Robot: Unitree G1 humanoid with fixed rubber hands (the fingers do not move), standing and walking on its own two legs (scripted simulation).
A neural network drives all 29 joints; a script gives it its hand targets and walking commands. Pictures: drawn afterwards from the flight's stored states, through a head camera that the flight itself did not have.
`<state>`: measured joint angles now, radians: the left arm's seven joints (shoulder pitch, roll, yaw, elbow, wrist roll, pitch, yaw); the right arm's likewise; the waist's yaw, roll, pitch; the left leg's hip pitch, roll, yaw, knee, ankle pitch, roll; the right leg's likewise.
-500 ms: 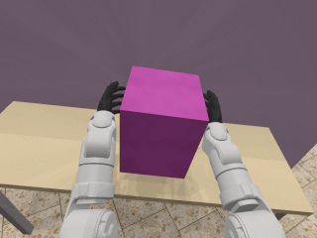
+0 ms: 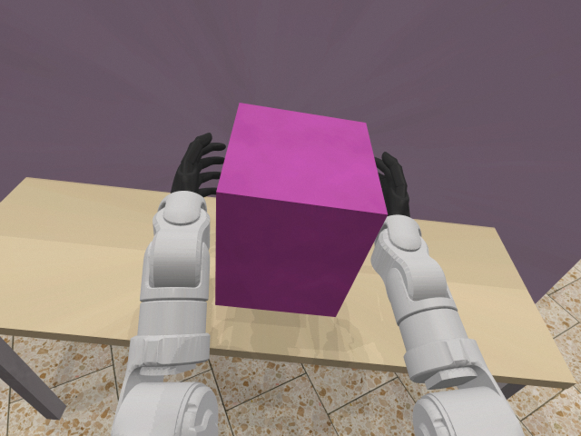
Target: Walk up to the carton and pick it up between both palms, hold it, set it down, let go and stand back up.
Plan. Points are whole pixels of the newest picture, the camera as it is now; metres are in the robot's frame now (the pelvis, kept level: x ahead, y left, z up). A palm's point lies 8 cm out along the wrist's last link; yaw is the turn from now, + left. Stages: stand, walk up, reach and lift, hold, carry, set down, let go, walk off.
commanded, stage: hold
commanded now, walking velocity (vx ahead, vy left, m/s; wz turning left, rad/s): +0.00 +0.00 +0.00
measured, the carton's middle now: (289, 214) +0.38 +0.00 +0.14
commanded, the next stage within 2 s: none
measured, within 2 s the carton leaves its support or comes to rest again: neither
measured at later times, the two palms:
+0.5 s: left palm (187, 191) +0.35 +0.13 +0.20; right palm (399, 210) +0.34 -0.14 +0.18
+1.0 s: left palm (190, 190) +0.35 +0.13 +0.20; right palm (400, 211) +0.34 -0.14 +0.18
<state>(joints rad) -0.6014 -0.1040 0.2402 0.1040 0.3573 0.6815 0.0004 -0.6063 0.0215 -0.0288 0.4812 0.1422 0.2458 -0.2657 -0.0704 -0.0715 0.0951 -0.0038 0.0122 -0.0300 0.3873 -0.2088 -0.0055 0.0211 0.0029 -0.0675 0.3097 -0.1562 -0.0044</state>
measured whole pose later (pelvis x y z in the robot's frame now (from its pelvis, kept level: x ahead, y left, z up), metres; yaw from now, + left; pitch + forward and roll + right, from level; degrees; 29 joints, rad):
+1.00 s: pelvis -0.01 -0.01 +0.00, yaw +0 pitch -12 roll -1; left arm -0.62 -0.10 0.28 0.07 0.39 0.74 -0.04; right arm -0.63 0.03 -0.01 0.48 0.16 0.28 -0.29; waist -0.10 -0.09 0.10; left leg 0.04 0.02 -0.04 0.37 -0.19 -0.01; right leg 0.06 0.01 -0.08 0.31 -0.15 -0.01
